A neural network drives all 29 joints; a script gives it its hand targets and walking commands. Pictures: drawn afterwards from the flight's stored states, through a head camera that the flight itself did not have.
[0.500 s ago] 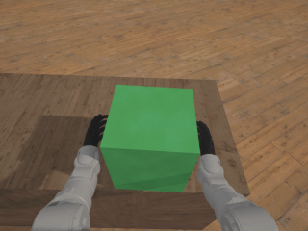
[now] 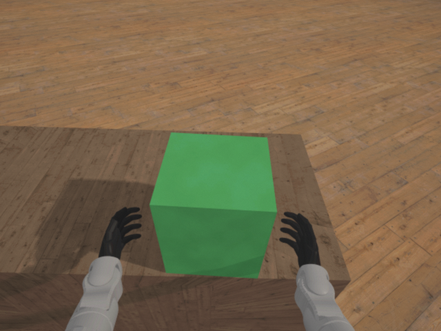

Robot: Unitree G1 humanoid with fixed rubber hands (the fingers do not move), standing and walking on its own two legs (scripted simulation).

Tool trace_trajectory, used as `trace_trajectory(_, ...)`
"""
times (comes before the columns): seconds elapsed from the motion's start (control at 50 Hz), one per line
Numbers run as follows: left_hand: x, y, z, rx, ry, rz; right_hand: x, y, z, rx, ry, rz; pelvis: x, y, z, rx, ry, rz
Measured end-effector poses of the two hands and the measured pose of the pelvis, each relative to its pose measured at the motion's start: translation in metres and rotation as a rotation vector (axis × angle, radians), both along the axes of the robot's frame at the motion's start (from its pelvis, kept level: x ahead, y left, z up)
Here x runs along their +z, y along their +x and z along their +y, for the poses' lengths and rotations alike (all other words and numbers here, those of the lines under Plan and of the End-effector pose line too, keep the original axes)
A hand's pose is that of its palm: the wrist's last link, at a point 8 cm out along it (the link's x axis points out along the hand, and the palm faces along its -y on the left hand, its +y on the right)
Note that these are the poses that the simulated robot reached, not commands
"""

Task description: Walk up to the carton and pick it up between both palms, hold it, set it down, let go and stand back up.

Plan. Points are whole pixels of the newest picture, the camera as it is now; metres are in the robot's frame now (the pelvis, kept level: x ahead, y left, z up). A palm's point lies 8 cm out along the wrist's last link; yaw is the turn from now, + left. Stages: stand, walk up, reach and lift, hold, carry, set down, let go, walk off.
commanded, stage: set down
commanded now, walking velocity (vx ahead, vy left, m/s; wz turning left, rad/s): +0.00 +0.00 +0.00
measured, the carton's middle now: (215, 207) +0.41 +0.00 +0.00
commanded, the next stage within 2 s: none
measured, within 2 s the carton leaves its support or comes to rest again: neither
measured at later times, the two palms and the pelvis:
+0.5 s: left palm (90, 298) +0.22 +0.22 -0.01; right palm (321, 290) +0.22 -0.18 +0.00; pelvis +0.00 +0.00 +0.00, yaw +0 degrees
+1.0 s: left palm (84, 319) +0.20 +0.23 -0.03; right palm (325, 307) +0.20 -0.19 -0.02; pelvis +0.02 +0.00 +0.00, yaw +0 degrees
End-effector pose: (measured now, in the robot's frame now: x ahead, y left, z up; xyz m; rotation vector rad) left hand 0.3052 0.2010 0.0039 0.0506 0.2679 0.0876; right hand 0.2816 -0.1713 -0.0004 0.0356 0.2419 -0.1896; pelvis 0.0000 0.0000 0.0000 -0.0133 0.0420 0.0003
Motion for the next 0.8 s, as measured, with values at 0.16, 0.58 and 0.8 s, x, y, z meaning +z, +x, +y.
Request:
trace_trajectory(0.16,0.0,-0.025,0.006,0.01,-0.002,-0.017,0.007,-0.018,-0.004,-0.008,0.004,-0.019,0.0,-0.004,0.0,0.001,0.0,-0.045)
trace_trajectory(0.58,-0.018,-0.091,0.026,0.02,0.005,0.057,-0.005,-0.07,-0.011,-0.023,0.021,0.062,0.0,0.004,0.001,-0.001,0.0,-0.069)
trace_trajectory(0.8,-0.023,-0.097,0.029,0.025,0.011,0.114,-0.015,-0.078,-0.013,-0.022,0.027,0.121,0.001,0.014,0.001,-0.001,0.0,-0.066)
